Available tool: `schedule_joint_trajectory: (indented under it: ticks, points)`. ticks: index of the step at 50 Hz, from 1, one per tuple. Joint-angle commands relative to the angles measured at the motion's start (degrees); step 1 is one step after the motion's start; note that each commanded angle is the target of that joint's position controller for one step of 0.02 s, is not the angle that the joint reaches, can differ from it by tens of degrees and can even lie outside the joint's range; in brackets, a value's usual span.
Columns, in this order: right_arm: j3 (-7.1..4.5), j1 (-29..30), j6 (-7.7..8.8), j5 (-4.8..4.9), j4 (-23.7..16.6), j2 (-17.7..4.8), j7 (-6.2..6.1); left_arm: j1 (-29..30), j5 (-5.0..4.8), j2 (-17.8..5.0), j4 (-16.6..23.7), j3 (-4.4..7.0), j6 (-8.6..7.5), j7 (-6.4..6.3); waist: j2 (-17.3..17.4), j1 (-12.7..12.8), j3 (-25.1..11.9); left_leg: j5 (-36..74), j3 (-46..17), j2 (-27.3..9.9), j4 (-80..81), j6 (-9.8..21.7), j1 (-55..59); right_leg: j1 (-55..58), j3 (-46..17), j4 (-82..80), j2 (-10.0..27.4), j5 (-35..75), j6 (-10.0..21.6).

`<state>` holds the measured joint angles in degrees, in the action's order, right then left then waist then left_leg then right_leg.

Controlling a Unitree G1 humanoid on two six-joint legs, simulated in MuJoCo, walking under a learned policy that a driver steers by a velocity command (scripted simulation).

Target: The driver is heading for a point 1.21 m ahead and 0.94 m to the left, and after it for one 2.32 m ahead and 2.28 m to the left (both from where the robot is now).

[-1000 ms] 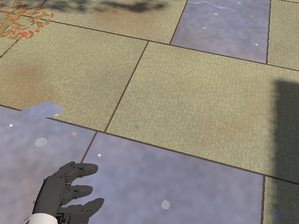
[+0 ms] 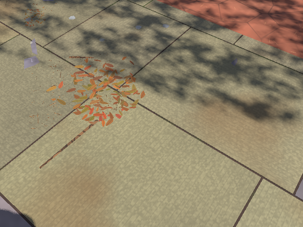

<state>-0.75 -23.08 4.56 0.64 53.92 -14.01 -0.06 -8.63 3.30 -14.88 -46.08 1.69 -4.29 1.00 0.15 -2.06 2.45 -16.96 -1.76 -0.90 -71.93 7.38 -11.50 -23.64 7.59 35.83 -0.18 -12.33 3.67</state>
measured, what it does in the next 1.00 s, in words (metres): walks ahead, turning left: left foot, then right foot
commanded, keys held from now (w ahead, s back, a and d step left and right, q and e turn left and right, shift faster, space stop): w+q+shift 1.00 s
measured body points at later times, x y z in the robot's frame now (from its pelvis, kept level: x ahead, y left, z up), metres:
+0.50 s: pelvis +0.46 +0.10 -0.01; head +0.48 +0.11 +0.44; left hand +0.53 +0.39 -0.10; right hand +0.59 -0.16 -0.14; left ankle +0.49 +0.11 -0.72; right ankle +0.43 -0.10 -0.60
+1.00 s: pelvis +0.87 +0.30 +0.01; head +0.88 +0.32 +0.46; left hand +0.66 +0.52 -0.10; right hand +1.21 +0.25 -0.07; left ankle +0.79 +0.33 -0.62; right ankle +0.96 +0.20 -0.72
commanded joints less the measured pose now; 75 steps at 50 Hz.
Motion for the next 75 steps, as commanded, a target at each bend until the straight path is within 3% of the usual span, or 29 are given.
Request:
schedule_joint_trajectory:
  ticks: [1,6,12,16,18,19,20,22,24,27,35,38,39,40,41,42,43,45,49,56,59,61,63,64,65,66,68,70,75]
  points:
    - [-1.26,1.94,-0.68,-0.74,-5.72,-4.5,0.76,-9.78,-0.57,-5.4,-2.09,2.23,-1.21,-0.47,-3.14,2.79,-1.54,4.61,-2.88,-5.57,-6.17,0.29,-24.05,18.77,-22.01,-24.17,17.87,-7.91,3.55]
    - [-1.09,11.99,-4.05,-1.52,-10.14,-1.1,2.88,-10.19,-2.31,-2.13,-4.98,1.55,-3.28,0.05,-3.13,0.55,4.76,12.15,1.36,-7.14,0.55,-1.38,-28.92,12.44,-0.2,-29.7,11.04,6.8,-1.41]
    - [-0.41,21.92,-3.08,-1.55,-14.94,-1.86,4.62,-12.31,-2.45,-7.12,-5.11,1.9,-4.02,-1.52,-2.99,-0.07,6.83,23.91,11.3,-2.84,27.25,2.28,-23.3,20.36,11.4,-29.27,11.87,42.83,-2.1]
    - [-3.29,1.6,-2.95,-0.86,-9.25,-9.08,3.24,-8.78,-1.51,-13.85,-2.41,3.98,0.0,-3.35,-7.24,-11.52,-6.76,13.25,13.34,5.83,28.49,5.54,-1.15,28.44,10.25,-0.93,14.84,75.03,-1.29]
    - [-6.56,-11.19,-3.53,-0.5,-4.37,-13.76,0.95,-5.53,-1.09,-11.95,-1.57,4.17,1.26,-2.14,0.16,-15.08,-9.26,3.03,3.51,5.11,34.69,9.0,17.6,12.67,7.29,37.2,7.96,31.8,-1.68]
    - [-7.06,-4.57,-4.07,-0.46,-4.91,-16.89,0.62,-5.93,-0.17,-2.02,1.99,1.55,0.25,-1.26,14.57,-6.06,-3.14,14.25,-13.97,-1.88,34.41,12.25,19.87,-8.68,2.82,57.89,-1.69,-16.11,-3.57]
    - [-7.9,-2.06,-4.49,-1.98,-7.46,-21.02,0.67,-8.05,-1.94,-2.12,9.14,0.68,-1.42,-0.98,16.34,-2.1,-14.97,-1.95,-42.51,-10.71,50.81,22.35,31.52,-23.35,-9.05,62.57,-3.13,-16.65,-4.5]
    - [-6.9,-0.28,-3.72,-2.21,-7.46,-13.94,0.05,-2.32,-1.41,-6.95,8.13,0.77,-3.28,-1.23,-3.76,-0.9,-4.16,-8.34,-43.41,-11.45,60.4,16.51,19.38,-24.86,-12.46,51.79,2.86,-8.01,-3.94]
    - [-5.93,2.42,-1.85,-1.24,-7.81,-11.72,-0.45,-1.41,0.48,-5.9,8.15,0.15,-1.63,-1.35,-7.23,3.08,-0.97,3.52,-32.61,-6.56,59.32,14.0,6.14,-17.52,-12.73,44.15,6.07,-7.26,-5.51]
    - [-5.09,2.65,0.32,-0.43,-8.23,-10.68,-0.34,1.82,1.1,-4.67,9.82,-0.66,1.26,-0.57,-6.42,4.11,1.52,10.56,-23.19,-0.43,61.18,12.64,-5.81,-11.98,-10.11,31.54,8.58,-6.61,-8.16]
    - [-6.26,-6.06,0.01,-0.39,-6.48,-12.25,0.28,18.95,-1.38,-3.7,18.14,-2.13,0.53,-0.12,2.47,-5.13,0.38,41.04,-22.04,1.2,57.06,5.98,7.62,-9.23,-6.63,-1.09,1.1,17.36,-5.24]
    - [-7.01,-0.25,0.47,-0.62,-8.01,-15.83,0.1,6.45,-2.1,-8.96,15.59,0.04,0.02,-1.54,3.38,2.18,-8.0,55.6,-22.9,1.63,43.43,1.93,6.83,13.6,-8.81,-5.7,-2.69,12.5,-3.46]
    - [-7.44,3.9,0.8,-0.96,-8.92,-18.05,0.47,-5.04,-2.68,-11.96,12.94,1.53,-0.17,-2.46,3.84,9.57,-12.98,55.21,-22.61,2.41,31.5,1.14,3.62,25.27,-9.34,-5.51,-1.47,8.75,-3.09]
    - [-6.58,7.31,1.48,-1.47,-10.23,-14.9,0.7,-18.65,-1.97,-15.17,9.57,3.22,-0.25,-3.65,2.02,15.88,-18.66,45.71,-20.05,4.44,15.72,0.57,-4.02,39.17,-13.28,-2.84,4.23,-1.54,-2.06]
    - [-3.73,5.71,1.64,-0.95,-12.43,-3.81,0.48,-24.28,0.53,-17.62,7.95,3.93,-0.42,-4.26,-13.51,13.49,-22.83,-9.8,-13.31,10.24,-3.63,0.29,-19.47,51.32,-32.23,-6.2,20.81,-15.96,0.23]
    - [-2.69,-1.52,0.95,1.27,-14.9,-5.61,0.1,-15.75,0.79,-18.9,9.41,4.65,-0.26,-3.15,-25.27,5.54,-27.88,-10.9,-9.04,9.4,-11.57,-0.08,-29.02,50.85,-61.55,-18.26,28.15,-26.67,5.52]
    - [-3.09,3.2,-0.31,-0.87,-12.33,-9.98,-0.26,-7.82,0.3,-10.81,11.46,3.52,0.12,-2.64,-11.63,5.7,-17.34,-2.81,-7.22,4.05,-10.58,0.0,-30.91,40.08,-53.93,-21.18,23.59,-35.42,5.36]
    - [-3.38,8.65,-1.71,-2.4,-12.7,-10.14,1.35,-6.66,0.19,-6.16,8.97,2.36,0.26,-2.19,0.01,4.82,-6.84,1.45,-4.49,0.27,-6.87,-1.09,-29.46,26.48,-35.99,-21.23,19.27,-18.93,4.09]
    - [-1.31,15.31,-4.14,-2.94,-18.56,-4.33,3.91,-12.76,-1.89,-4.25,1.8,1.67,-1.94,-0.88,-3.88,2.35,-0.35,2.56,-3.7,-5.24,-4.72,-1.33,-33.75,18.66,-18.16,-25.38,17.58,-1.74,1.64]
    - [0.01,29.1,-4.33,-2.6,-24.54,-4.95,6.1,-14.33,-1.67,-8.18,-0.94,2.16,-3.44,-0.79,-1.56,2.28,6.5,18.18,7.64,-2.87,20.37,0.42,-28.28,16.53,6.58,-31.2,11.6,25.05,-2.27]
    - [-0.32,28.19,-3.85,-2.44,-23.25,-5.83,5.75,-17.92,-1.81,-12.0,-1.33,2.83,-2.22,-1.79,-4.36,0.99,2.91,14.79,13.69,3.47,27.06,3.38,-19.92,25.53,9.79,-22.59,12.36,61.34,-3.65]
    - [-1.75,16.49,-3.59,-2.28,-19.99,-8.93,4.55,-16.43,-1.51,-15.7,-0.48,3.77,-0.22,-2.68,-7.25,-6.08,-4.23,7.95,12.91,6.97,27.97,5.43,-7.29,27.44,9.01,-5.17,15.31,76.06,-3.25]
    - [-5.28,-4.01,-3.32,-1.95,-12.73,-14.01,2.26,-12.28,-1.01,-15.41,1.86,4.04,1.2,-2.16,-3.68,-13.6,-12.55,3.67,5.25,7.39,34.89,8.84,20.83,11.04,7.07,28.49,13.59,51.07,-2.69]
    - [-6.84,1.08,-4.02,-0.57,-12.97,-18.85,1.0,-12.07,-0.07,-7.63,4.79,2.38,1.08,-1.09,10.98,-6.12,-8.84,7.85,-12.56,-3.2,35.53,11.01,26.1,-7.52,6.2,49.76,2.98,-11.82,-4.36]
    - [-7.45,1.31,-5.07,-2.81,-16.15,-22.96,0.98,-11.74,-1.84,-8.96,11.91,2.11,-0.14,-1.03,11.75,-4.22,-20.34,0.89,-40.94,-12.09,46.75,22.13,40.43,-24.97,-5.83,61.84,-1.4,-17.16,-6.2]
    - [-7.55,-0.86,-5.12,-2.62,-15.9,-20.69,0.25,-5.85,-1.58,-10.25,12.88,1.69,-1.66,-1.03,0.75,-5.91,-17.53,-2.8,-43.9,-13.05,54.44,19.5,36.52,-28.12,-11.59,57.44,2.3,-11.83,-5.58]
    - [-6.54,2.39,-3.48,-1.86,-13.43,-16.19,-0.47,-4.17,-1.02,-8.97,12.2,0.89,-2.0,-1.29,-5.71,-0.03,-3.98,4.21,-35.52,-9.0,57.59,16.1,17.49,-23.4,-11.69,45.5,6.14,-9.69,-5.76]
    - [-4.37,6.19,-1.28,-1.73,-13.75,-11.09,-1.05,-9.5,0.68,-7.69,9.61,0.36,0.65,-1.15,-7.06,5.06,-2.22,11.97,-25.77,-6.42,58.03,13.96,4.51,-14.65,-10.95,38.81,9.07,-10.2,-6.69]
    - [-3.55,2.13,2.07,-1.29,-10.46,-9.98,0.85,2.16,-1.5,-2.78,13.4,-1.67,1.7,0.89,-0.05,1.51,3.4,26.35,-9.73,-0.51,64.54,7.46,-5.8,-9.29,-5.72,13.47,10.47,9.96,-4.31]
